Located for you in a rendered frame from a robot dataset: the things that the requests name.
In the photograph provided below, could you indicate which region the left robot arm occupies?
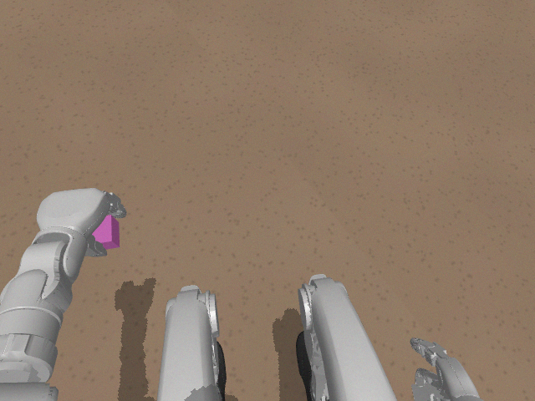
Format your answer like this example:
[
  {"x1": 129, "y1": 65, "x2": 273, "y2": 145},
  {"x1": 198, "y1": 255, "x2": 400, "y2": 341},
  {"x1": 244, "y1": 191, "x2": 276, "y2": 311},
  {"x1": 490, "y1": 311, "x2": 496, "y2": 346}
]
[{"x1": 0, "y1": 226, "x2": 88, "y2": 401}]

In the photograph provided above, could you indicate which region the small box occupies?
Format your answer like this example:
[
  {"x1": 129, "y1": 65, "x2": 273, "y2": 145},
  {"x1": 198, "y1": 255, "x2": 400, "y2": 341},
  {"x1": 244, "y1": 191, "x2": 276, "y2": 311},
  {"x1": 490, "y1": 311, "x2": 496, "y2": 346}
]
[{"x1": 92, "y1": 215, "x2": 120, "y2": 250}]

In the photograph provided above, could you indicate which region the right robot hand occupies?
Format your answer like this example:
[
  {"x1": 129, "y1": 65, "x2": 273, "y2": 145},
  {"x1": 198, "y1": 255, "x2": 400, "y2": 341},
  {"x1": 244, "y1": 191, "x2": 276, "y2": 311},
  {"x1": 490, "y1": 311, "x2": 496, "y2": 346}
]
[{"x1": 410, "y1": 338, "x2": 480, "y2": 401}]

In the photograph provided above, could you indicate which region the right robot foot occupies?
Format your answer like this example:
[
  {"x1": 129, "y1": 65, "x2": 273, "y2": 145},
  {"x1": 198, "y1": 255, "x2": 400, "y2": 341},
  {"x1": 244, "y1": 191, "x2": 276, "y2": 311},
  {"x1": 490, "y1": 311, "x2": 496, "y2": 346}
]
[{"x1": 296, "y1": 331, "x2": 329, "y2": 401}]

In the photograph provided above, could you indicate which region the left robot hand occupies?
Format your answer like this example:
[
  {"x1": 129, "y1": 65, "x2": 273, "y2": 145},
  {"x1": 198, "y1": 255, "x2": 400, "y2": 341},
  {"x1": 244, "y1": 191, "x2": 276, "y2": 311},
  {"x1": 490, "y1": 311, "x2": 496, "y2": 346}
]
[{"x1": 37, "y1": 188, "x2": 127, "y2": 257}]

